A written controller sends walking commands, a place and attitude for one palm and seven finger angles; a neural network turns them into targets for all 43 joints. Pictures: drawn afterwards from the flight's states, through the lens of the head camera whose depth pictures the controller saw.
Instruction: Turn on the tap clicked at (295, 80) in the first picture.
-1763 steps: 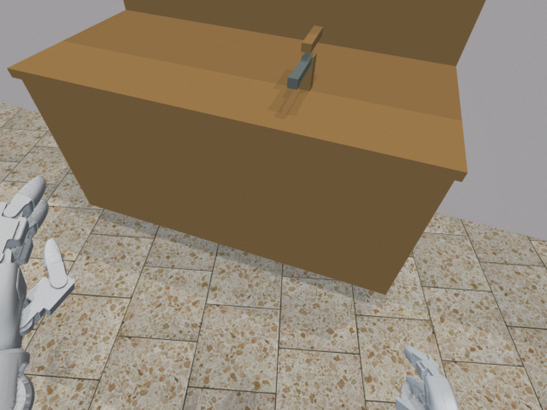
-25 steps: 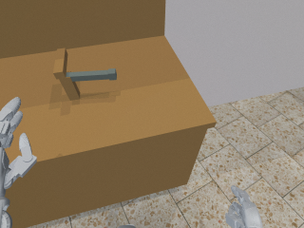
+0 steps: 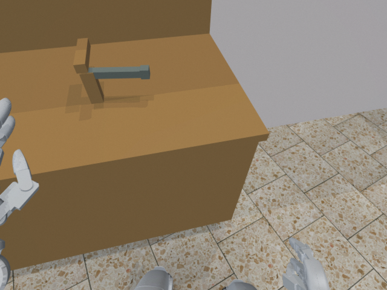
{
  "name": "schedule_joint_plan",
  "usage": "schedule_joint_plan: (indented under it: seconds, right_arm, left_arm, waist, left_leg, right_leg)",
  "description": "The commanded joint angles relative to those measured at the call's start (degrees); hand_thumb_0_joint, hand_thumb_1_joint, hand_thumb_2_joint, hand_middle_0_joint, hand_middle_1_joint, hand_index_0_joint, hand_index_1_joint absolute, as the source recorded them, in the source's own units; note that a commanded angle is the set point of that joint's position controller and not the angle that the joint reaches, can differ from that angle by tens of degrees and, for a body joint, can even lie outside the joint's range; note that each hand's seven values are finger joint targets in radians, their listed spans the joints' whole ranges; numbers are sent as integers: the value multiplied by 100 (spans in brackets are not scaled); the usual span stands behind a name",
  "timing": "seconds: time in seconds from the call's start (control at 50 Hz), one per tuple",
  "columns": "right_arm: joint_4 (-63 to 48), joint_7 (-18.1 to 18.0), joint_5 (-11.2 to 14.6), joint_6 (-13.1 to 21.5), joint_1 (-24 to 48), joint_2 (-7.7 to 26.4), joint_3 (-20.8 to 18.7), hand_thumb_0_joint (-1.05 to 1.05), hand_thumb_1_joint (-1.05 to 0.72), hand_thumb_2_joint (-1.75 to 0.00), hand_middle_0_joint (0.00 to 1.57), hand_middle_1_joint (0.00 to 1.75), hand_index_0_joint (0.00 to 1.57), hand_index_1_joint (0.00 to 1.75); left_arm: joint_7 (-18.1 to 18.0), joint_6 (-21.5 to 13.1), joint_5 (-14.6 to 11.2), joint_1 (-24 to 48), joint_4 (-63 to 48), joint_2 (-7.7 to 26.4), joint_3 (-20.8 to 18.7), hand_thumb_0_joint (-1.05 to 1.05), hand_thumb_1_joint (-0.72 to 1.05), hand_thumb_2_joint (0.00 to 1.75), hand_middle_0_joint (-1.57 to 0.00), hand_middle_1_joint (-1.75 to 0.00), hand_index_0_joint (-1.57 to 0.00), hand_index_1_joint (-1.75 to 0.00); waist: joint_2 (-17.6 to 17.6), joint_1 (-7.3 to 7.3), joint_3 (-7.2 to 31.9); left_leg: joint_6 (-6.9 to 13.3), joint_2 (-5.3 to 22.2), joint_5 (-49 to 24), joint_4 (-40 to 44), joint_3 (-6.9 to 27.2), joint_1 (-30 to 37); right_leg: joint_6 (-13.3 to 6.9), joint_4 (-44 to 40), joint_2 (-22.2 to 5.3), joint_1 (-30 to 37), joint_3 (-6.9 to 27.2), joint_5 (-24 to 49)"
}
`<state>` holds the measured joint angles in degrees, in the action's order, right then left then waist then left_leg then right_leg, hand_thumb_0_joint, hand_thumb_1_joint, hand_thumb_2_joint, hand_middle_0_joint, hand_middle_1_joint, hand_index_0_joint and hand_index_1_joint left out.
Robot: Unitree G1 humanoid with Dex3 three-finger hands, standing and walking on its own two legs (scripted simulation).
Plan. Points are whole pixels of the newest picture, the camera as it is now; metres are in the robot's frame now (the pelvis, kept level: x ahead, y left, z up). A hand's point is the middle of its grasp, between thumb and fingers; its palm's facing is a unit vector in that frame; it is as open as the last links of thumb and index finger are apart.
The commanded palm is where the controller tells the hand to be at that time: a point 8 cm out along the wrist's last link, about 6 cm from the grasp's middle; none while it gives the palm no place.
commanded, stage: step back with the hand held close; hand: left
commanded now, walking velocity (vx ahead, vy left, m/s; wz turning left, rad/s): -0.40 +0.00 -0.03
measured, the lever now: (145, 72) +0.64 +0.18 +0.09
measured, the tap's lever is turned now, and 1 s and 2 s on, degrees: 80 80 80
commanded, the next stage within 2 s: stop stepping back and stand still in 0.14 s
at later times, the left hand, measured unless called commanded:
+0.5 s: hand (10, 280) +0.11 +0.20 +0.20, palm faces +0.36 -0.85 -0.39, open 7.5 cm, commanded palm +0.06 +0.26 +0.20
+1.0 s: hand out of the picture +0.08 +0.22 +0.19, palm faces +0.45 -0.81 -0.37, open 7.5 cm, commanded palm +0.02 +0.25 +0.20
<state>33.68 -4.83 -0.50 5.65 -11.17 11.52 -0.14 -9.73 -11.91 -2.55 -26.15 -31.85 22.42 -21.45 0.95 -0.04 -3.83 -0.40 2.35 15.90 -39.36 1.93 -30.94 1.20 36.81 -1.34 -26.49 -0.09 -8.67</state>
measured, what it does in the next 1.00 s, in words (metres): walks backwards: right foot, then left foot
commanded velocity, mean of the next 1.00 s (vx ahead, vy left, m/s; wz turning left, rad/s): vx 0.02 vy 0.02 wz -0.01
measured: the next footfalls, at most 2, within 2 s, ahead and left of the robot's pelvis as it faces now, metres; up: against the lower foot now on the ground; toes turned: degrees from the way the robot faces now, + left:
right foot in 0.36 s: -0.04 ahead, -0.11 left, +0.00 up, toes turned +0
left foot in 0.62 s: -0.06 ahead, +0.10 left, +0.00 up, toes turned +2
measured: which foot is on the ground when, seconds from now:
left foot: down 0.00-0.36, up 0.38-0.60, down 0.62-1.00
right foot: down 0.00-0.14, up 0.16-0.34, down 0.36-1.00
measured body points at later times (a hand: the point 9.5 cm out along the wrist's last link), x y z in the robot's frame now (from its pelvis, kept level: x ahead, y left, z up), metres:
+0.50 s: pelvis -0.10 -0.02 +0.03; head -0.10 -0.03 +0.47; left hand +0.08 +0.25 +0.22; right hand +0.05 -0.24 -0.07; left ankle -0.05 +0.12 -0.65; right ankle -0.07 -0.12 -0.71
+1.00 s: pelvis -0.14 -0.03 +0.01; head -0.16 -0.04 +0.46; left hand +0.05 +0.26 +0.21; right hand +0.01 -0.25 -0.09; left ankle -0.12 +0.12 -0.71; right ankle -0.09 -0.12 -0.70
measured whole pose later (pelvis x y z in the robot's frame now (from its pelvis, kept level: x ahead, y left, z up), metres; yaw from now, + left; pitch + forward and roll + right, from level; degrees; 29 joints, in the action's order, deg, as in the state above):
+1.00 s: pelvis -0.14 -0.03 +0.01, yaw +1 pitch -4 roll +2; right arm 38.4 -4.0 0.0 6.6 -14.3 10.0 0.4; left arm -9.6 -7.5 -2.0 -24.4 -24.5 19.9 -19.5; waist 0.2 -0.7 -0.3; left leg -0.8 1.6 17.1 -34.3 -1.1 -13.9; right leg -0.3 44.9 0.6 -21.2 -0.8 -22.6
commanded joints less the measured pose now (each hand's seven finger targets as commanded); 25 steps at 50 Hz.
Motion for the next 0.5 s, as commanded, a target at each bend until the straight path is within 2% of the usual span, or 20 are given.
schedule_joint_plan:
  seconds: [0.0, 0.02, 0.06, 0.08, 0.1, 0.12, 0.14, 0.16, 0.18, 0.22, 0.24, 0.26, 0.28, 0.3, 0.32, 0.34, 0.36, 0.38, 0.42, 0.48]
  right_arm:
    - [-558, 81, -32, 155, 256, 602, -211, 0, -90, -90, 20, 30, 20, 30]
    - [-478, 124, -66, 107, 233, 603, -199, 0, -90, -90, 20, 30, 20, 30]
    - [-597, 115, -13, 84, 281, 602, -143, 0, -90, -90, 20, 30, 20, 30]
    - [-698, 64, -2, 84, 350, 758, -168, 0, -90, -90, 20, 30, 20, 30]
    - [-800, 21, -16, 131, 416, 932, -201, 0, -90, -90, 20, 30, 20, 30]
    - [-812, -35, -78, 198, 509, 889, -250, 0, -90, -90, 20, 30, 20, 30]
    - [-629, 6, -85, 282, 311, 669, -312, 0, -90, -90, 20, 30, 20, 30]
    - [-575, 77, -50, 313, 369, 821, -506, 0, -90, -90, 20, 30, 20, 30]
    - [-561, 172, -26, 339, 408, 848, -546, 0, -90, -90, 20, 30, 20, 30]
    - [-597, 228, 18, 422, 533, 732, -488, 0, -90, -90, 20, 30, 20, 30]
    - [-589, 243, 40, 442, 448, 683, -379, 0, -90, -90, 20, 30, 20, 30]
    - [-653, 247, 64, 431, 436, 665, -303, 0, -90, -90, 20, 30, 20, 30]
    - [-707, 223, 63, 412, 467, 664, -256, 0, -90, -90, 20, 30, 20, 30]
    - [-717, 198, 61, 371, 453, 625, -246, 0, -90, -90, 20, 30, 20, 30]
    - [-702, 210, 53, 309, 335, 537, -255, 0, -90, -90, 20, 30, 20, 30]
    - [-746, 213, 86, 261, 475, 482, -171, 0, -90, -90, 20, 30, 20, 30]
    - [-667, 167, 75, 312, 368, 556, -124, 0, -90, -90, 20, 30, 20, 30]
    - [-599, 152, 115, 315, 280, 553, -164, 0, -90, -90, 20, 30, 20, 30]
    - [-624, 93, 117, 249, 418, 587, -150, 0, -90, -90, 20, 30, 20, 30]
    - [-627, 4, 96, 293, 561, 552, -158, 0, -90, -90, 20, 30, 20, 30]
  left_arm:
    - [-204, -251, -13, 176, -1098, 859, -457, 0, 90, 90, -20, -30, -20, -30]
    - [-211, -213, 10, 275, -1184, 932, -528, 0, 90, 90, -20, -30, -20, -30]
    - [-141, -194, -10, 503, -1268, 976, -516, 0, 90, 90, -20, -30, -20, -30]
    - [-117, -212, -21, 578, -1291, 946, -499, 0, 90, 90, -20, -30, -20, -30]
    - [-122, -274, -1, 627, -1382, 849, -520, 0, 90, 90, -20, -30, -20, -30]
    - [-192, -310, 41, 719, -1422, 915, -619, 0, 90, 90, -20, -30, -20, -30]
    - [-187, -359, 42, 925, -1567, 1014, -707, 0, 90, 90, -20, -30, -20, -30]
    - [-157, -342, -17, 782, -1164, 927, -701, 0, 90, 90, -20, -30, -20, -30]
    - [-129, -289, -73, 687, -958, 746, -589, 0, 90, 90, -20, -30, -20, -30]
    - [-112, -252, -140, 790, -1239, 652, -452, 0, 90, 90, -20, -30, -20, -30]
    - [-85, -232, -157, 387, -1121, 573, -390, 0, 90, 90, -20, -30, -20, -30]
    - [-48, -173, -171, 232, -1201, 505, -268, 0, 90, 90, -20, -30, -20, -30]
    - [-22, -142, -168, 204, -1205, 610, -333, 0, 90, 90, -20, -30, -20, -30]
    - [15, -119, -101, 217, -1183, 656, -346, 0, 90, 90, -20, -30, -20, -30]
    - [52, -65, -12, 162, -1141, 824, -401, 0, 90, 90, -20, -30, -20, -30]
    - [35, -105, -3, 562, -1417, 1034, -400, 0, 90, 90, -20, -30, -20, -30]
    - [30, 22, -59, 600, -1102, 945, -379, 0, 90, 90, -20, -30, -20, -30]
    - [71, 103, -104, 482, -908, 844, -358, 0, 90, 90, -20, -30, -20, -30]
    - [60, 120, -122, 535, -812, 960, -501, 0, 90, 90, -20, -30, -20, -30]
    - [-50, 51, -71, 382, -339, 805, -466, 0, 90, 90, -20, -30, -20, -30]
  waist:
    - [-1129, -8, 1031]
    - [-1192, -50, 1183]
    - [-1120, -135, 879]
    - [-357, -143, 621]
    - [1121, -119, 522]
    - [2288, -139, 748]
    - [1694, -133, 1097]
    - [1246, -59, 1051]
    - [1239, -19, 956]
    - [1566, 81, 869]
    - [1632, 96, 985]
    - [1674, 97, 1111]
    - [1648, 155, 1149]
    - [1141, 205, 1037]
    - [-122, 125, 873]
    - [-1517, 130, 767]
    - [-1618, 11, 749]
    - [-1607, -109, 694]
    - [-1081, -178, 716]
    - [-876, -70, 634]
  left_leg:
    - [-68, -249, 1257, -1694, -229, 1248]
    - [-56, -242, 951, -1815, -261, 1437]
    - [63, -53, 937, -361, -43, 1463]
    - [285, 203, 1487, 711, 536, 1221]
    - [701, 1010, 2002, 1993, 1649, 607]
    - [1089, 1980, 2291, 2998, 2738, -143]
    - [997, 1959, 2248, 3061, 2482, -159]
    - [991, 1841, 1879, 2688, 1987, 18]
    - [917, 1581, 1746, 2499, 1498, 95]
    - [810, 1330, 1461, 2371, 1082, 481]
    - [638, 1220, 1559, 2450, 1010, 732]
    - [421, 1048, 1814, 2598, 803, 735]
    - [264, 908, 1937, 2412, 674, 617]
    - [57, 502, 1950, 1545, 159, 576]
    - [-124, -81, 1730, -82, -393, 560]
    - [-209, -483, 1274, -2520, -442, 196]
    - [-158, -344, 836, -3249, 97, -77]
    - [-129, -186, 489, -3206, 303, -21]
    - [-99, -10, 303, -2201, 56, 375]
    - [134, -103, 596, -152, -373, 1199]
  right_leg:
    - [-948, -2242, -1702, -1192, 1691, -2729]
    - [-1024, -2105, -1707, -1057, 1529, -2005]
    - [-639, -1363, -1281, -869, 864, -1336]
    - [-389, -662, -781, -1042, 635, -1761]
    - [-92, 724, -35, -833, 178, -1822]
    - [63, 2773, 498, -174, 27, -2036]
    - [21, 3881, 512, 86, 492, -1924]
    - [-4, 4078, 537, 49, 476, -1847]
    - [16, 3973, 557, 30, 313, -1785]
    - [-17, 2686, 375, 227, 85, -1855]
    - [-98, 1710, 346, 458, -16, -1949]
    - [-175, 955, 506, 916, -265, -2035]
    - [-279, -24, 530, 1436, -287, -1955]
    - [-402, -1267, 368, 1571, -200, -1648]
    - [-703, -2179, -445, 1093, 738, -1427]
    - [-1253, -2932, -1881, 446, 2666, -1332]
    - [-1222, -2679, -1969, 230, 2651, -1178]
    - [-1050, -2294, -1631, 367, 2133, -1025]
    - [-854, -2015, -1389, 394, 1369, -981]
    - [-748, -1951, -1269, 570, 1275, -1374]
